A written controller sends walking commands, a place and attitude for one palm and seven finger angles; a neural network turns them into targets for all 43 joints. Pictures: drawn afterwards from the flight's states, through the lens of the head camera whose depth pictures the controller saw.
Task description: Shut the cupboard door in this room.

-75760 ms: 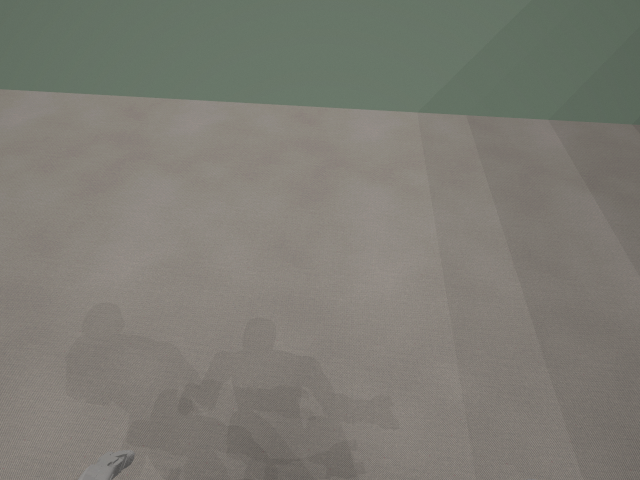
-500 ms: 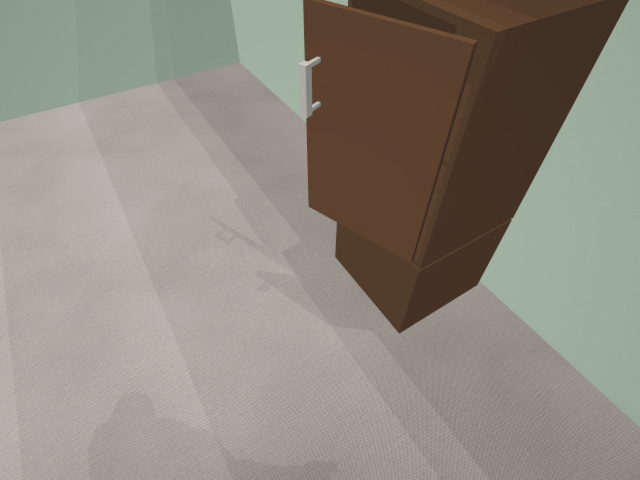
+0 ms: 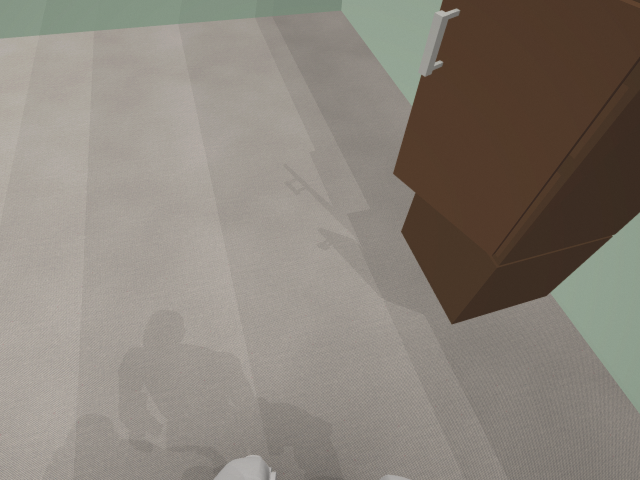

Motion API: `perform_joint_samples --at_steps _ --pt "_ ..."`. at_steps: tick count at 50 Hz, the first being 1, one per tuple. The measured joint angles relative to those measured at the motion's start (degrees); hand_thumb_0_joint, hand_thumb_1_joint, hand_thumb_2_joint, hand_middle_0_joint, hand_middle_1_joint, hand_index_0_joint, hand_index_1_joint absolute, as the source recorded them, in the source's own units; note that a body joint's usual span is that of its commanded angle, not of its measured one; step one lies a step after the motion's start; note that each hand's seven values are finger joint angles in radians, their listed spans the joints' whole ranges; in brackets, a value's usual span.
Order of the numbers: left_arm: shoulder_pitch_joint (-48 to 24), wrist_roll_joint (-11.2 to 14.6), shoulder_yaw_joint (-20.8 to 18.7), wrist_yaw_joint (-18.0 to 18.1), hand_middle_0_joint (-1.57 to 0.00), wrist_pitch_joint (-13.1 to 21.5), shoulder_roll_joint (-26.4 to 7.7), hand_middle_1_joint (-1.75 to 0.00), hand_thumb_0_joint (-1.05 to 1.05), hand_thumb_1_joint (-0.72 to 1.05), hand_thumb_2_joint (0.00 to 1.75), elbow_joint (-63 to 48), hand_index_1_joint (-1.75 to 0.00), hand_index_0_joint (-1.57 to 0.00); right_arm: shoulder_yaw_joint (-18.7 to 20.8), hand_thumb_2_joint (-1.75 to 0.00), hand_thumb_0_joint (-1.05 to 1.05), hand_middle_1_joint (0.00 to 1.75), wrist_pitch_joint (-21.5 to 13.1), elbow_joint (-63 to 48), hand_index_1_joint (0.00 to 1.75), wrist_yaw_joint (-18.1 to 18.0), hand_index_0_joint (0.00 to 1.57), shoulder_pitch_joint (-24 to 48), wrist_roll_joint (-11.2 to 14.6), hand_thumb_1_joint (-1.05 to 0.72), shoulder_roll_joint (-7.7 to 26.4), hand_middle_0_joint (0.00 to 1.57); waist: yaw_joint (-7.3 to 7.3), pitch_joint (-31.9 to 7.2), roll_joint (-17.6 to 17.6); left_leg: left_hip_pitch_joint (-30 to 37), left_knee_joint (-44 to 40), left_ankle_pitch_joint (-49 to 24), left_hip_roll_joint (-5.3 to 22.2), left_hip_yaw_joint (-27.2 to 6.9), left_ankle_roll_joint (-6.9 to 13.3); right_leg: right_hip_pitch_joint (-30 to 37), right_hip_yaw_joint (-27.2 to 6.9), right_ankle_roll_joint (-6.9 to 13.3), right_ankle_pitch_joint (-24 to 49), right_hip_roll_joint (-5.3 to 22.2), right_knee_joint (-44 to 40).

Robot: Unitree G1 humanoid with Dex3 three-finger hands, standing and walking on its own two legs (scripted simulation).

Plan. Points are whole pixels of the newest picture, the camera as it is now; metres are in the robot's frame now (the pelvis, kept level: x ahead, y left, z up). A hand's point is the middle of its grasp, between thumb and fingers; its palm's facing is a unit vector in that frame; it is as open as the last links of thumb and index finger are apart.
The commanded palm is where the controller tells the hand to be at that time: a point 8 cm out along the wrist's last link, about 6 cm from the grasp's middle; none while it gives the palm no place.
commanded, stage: walk to a spot facing it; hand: left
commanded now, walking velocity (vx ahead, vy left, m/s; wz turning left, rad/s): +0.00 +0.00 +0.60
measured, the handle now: (439, 42) +0.91 -0.21 +0.08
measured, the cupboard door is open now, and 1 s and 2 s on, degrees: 20 20 20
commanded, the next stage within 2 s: turn to face it in 1.66 s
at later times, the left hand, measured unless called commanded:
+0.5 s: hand out of the picture +0.00 +0.18 -0.13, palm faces +0.29 -0.91 -0.29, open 7.4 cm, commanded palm none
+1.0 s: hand out of the picture -0.01 +0.24 -0.13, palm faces +0.55 -0.79 -0.27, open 7.4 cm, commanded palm none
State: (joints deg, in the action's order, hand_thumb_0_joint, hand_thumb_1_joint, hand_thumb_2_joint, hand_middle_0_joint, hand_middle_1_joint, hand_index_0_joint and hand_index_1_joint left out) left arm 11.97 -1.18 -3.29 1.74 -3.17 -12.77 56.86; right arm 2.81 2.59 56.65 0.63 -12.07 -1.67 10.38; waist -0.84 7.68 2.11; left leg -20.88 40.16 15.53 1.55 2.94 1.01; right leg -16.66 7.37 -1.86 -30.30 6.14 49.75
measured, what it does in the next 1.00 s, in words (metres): steps on the spot, turning left: right foot, then left foot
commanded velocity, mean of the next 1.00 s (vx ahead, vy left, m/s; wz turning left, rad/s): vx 0.19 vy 0.00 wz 0.54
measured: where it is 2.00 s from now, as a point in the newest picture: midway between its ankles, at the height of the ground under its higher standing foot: (222, 425)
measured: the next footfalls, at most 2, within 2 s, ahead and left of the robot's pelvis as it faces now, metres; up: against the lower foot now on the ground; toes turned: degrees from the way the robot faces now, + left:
right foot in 0.34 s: +0.03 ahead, -0.14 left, +0.00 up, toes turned +11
left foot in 0.68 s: -0.05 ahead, +0.12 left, +0.00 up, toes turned +33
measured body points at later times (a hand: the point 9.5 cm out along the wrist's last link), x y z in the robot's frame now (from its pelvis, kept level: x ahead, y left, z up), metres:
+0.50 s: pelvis -0.03 -0.04 +0.02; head +0.01 -0.04 +0.47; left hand -0.01 +0.23 -0.11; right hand +0.10 -0.28 -0.13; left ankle -0.06 +0.09 -0.64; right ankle -0.01 -0.15 -0.72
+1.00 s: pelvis +0.04 +0.01 +0.02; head +0.07 +0.02 +0.47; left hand -0.04 +0.29 -0.11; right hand +0.17 -0.18 -0.14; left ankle -0.09 +0.10 -0.72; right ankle +0.18 -0.05 -0.69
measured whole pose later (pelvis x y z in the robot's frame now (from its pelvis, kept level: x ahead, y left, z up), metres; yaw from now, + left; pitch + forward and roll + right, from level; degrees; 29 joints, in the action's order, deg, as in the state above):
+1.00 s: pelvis +0.04 +0.01 +0.02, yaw +34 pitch +0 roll +1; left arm 10.7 -1.6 -4.3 -2.1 -0.7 -13.7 51.5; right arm 2.4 -0.4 57.0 0.3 -18.3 -2.2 11.2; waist -0.8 4.3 -0.7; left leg -6.3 24.9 18.3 -0.1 -1.2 -0.2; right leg -28.0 3.3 -3.6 -15.1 5.5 42.7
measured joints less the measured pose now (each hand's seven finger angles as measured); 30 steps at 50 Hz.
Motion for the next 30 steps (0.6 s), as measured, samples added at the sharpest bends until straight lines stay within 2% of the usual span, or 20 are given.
perform_joint_samples --at_steps 3,6,12,14,16,17,19,21,23,26,30 --pt "-0.97 -0.24 -0.85 -0.21 -0.2 -0.9 -0.58 -0.3 0.0 0.91 0.9 -0.71 -0.3 -0.2 -0.13 -0.9 0.0 0.3 -0.09 -0.77 0.3 -0.47 0.2 -0.16 -0.44 -0.91 -0.46 0.2 0.14 -0.31 -0.32 -0.51 -2.65 0.05 -1.33 -0.82 0.67 -5.93 -4.01 -0.12 1.62 -1.54 9.84" --pt "-2.28 -0.24 -1.15 -0.5 -0.2 -0.44 -0.74 -0.3 0.0 0.91 0.9 -2.17 -0.3 -0.2 -0.17 -0.9 0.0 0.3 -0.31 -1.28 0.3 -0.91 0.2 -0.25 -0.57 -0.9 -0.13 0.21 -0.04 -0.64 -1.97 -0.61 -7.33 -3.74 -2.12 -2.83 0.75 -8.67 -5.65 -0.67 4.68 -2.8 10.65" --pt "-4.52 0.05 -0.96 -0.26 -0.2 0.47 -0.84 -0.3 0.0 0.91 0.9 -5.17 -0.3 -0.19 0.62 -0.9 0.0 0.3 -0.02 -1.98 0.3 -0.99 0.2 -0.28 -0.64 -0.9 1.24 0.21 -0.86 -1.8 -4.29 -1.07 -12.19 -8.24 -3.08 -7.2 0.07 -6.87 -7.12 -0.97 4.96 -4.79 0.44" --pt "-5.04 0.15 -0.74 -0.22 -0.2 0.71 -0.64 -0.3 0.0 0.91 0.9 -6.0 -0.3 -0.19 1.07 -0.9 0.0 0.3 0.46 -2.21 0.3 -0.88 0.2 -0.3 -0.62 -0.9 1.87 0.21 -1.14 -2.32 -4.84 -1.68 -12.21 -8.91 -3.53 -8.85 -0.56 -4.3 -7.18 -0.76 5.87 -5.54 -5.66" --pt "-4.68 0.15 -0.53 -0.29 -0.2 1.28 -0.59 -0.3 0.0 0.91 0.9 -7.04 -0.3 -0.19 1.63 -0.9 0.0 0.3 1.19 -2.55 0.3 -0.76 0.2 -0.57 -0.38 -0.9 2.36 0.21 -1.05 -3.38 -4.68 -3.0 -10.91 -8.84 -4.56 -10.15 -1.33 -0.09 -6.87 -0.1 8.2 -5.62 -15.17" --pt "-4.26 -0.19 -0.55 -0.22 -0.2 1.7 -0.65 -0.3 0.0 0.91 0.9 -7.48 -0.3 -0.2 1.99 -0.9 0.0 0.3 1.55 -2.64 0.3 -0.69 0.2 -0.49 -0.11 -0.9 2.51 0.21 -0.64 -3.91 -4.03 -4.64 -7.94 -4.85 -5.42 -10.14 -1.87 0.78 -7.23 1.01 9.79 -5.06 -18.4" --pt "-4.01 -0.53 0.01 0.13 -0.2 1.41 0.44 -0.3 0.0 0.91 0.9 -7.17 -0.3 -0.2 2.92 -0.9 0.0 0.3 2.21 -2.47 0.3 -0.45 0.2 0.29 -0.1 -0.9 3.73 0.21 -0.77 -3.41 -5.05 -8.52 4.89 5.3 -5.94 -9.48 -2.59 0.78 -5.64 1.84 12.09 -4.74 -17.21" --pt "-3.26 -0.57 0.39 0.3 -0.2 0.97 1.39 -0.3 0.0 0.91 0.9 -6.65 -0.3 -0.2 3.47 -0.9 0.0 0.3 2.51 -2.8 0.3 -0.1 0.2 0.38 -0.34 -0.91 4.64 0.2 -1.19 -3.32 -5.18 -11.4 17.55 7.61 -5.62 -7.03 -3.04 2.02 -4.04 1.88 12.89 -3.63 -17.99" --pt "-2.47 -0.58 0.58 0.34 -0.2 1.03 1.86 -0.3 0.0 0.91 0.9 -6.22 -0.3 -0.2 3.55 -0.9 0.0 0.3 2.34 -3.23 0.3 0.39 0.2 0.39 -0.24 -0.91 5.01 0.2 -1.62 -3.09 -4.57 -11.85 23.95 7.11 -4.14 -4.65 -3.71 3.18 -2.76 1.7 13.33 -2.5 -19.1" --pt "-1.89 -0.64 0.76 0.1 -0.2 1.56 2.1 -0.3 0.0 0.9 0.9 -5.85 -0.3 -0.2 3.21 -0.9 0.0 0.3 2.08 -3.79 0.3 0.84 0.2 -0.07 0.03 -0.91 4.77 0.2 -2.17 -2.7 -3.14 -8.92 21.6 7.37 -1.57 -2.16 -4.44 4.41 -0.09 1.41 13.23 -0.62 -19.86" --pt "-0.95 -0.83 0.55 -0.74 -0.2 2.79 1.89 -0.3 0.0 0.9 0.9 -5.71 -0.3 -0.2 2.32 -0.9 0.0 0.3 1.88 -3.2 0.3 1.31 0.2 -0.31 0.12 -0.91 3.98 0.2 -0.96 -2.47 -1.2 -2.45 9.56 10.3 0.66 0.32 -4.1 5.19 3.64 0.57 11.9 1.8 -18.93"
